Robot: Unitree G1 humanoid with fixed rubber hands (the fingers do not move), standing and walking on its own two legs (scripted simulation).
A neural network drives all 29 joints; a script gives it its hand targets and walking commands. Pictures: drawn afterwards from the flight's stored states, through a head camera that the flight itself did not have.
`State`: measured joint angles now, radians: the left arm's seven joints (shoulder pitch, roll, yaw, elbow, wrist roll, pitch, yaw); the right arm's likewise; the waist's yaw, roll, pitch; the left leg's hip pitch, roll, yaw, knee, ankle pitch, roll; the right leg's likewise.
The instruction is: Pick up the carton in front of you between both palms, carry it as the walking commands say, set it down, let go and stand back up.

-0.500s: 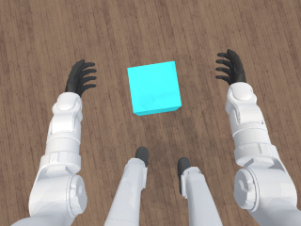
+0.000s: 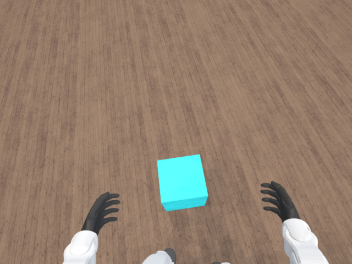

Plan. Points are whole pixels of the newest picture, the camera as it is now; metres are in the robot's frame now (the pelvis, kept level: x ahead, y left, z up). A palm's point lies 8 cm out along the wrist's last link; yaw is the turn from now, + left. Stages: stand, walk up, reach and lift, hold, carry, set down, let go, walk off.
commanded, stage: let go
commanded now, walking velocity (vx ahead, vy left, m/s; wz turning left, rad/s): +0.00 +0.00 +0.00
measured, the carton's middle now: (182, 184) +0.45 +0.06 -0.64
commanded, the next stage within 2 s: stand in 0.64 s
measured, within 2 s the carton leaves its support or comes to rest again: neither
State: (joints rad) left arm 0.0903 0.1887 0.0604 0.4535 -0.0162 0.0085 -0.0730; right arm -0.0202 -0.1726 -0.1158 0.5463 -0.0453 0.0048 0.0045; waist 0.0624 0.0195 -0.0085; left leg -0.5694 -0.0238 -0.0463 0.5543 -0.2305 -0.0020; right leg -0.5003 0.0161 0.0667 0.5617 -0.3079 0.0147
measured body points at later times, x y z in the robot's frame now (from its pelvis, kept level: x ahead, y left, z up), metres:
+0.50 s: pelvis +0.01 -0.02 +0.01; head +0.03 -0.01 +0.46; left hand +0.19 +0.21 -0.06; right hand +0.19 -0.25 -0.06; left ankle +0.01 +0.12 -0.73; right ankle -0.03 -0.13 -0.73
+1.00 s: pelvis +0.02 +0.01 +0.01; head +0.03 +0.03 +0.46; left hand +0.17 +0.29 -0.10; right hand +0.16 -0.29 -0.07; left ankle +0.01 +0.12 -0.73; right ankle -0.03 -0.13 -0.73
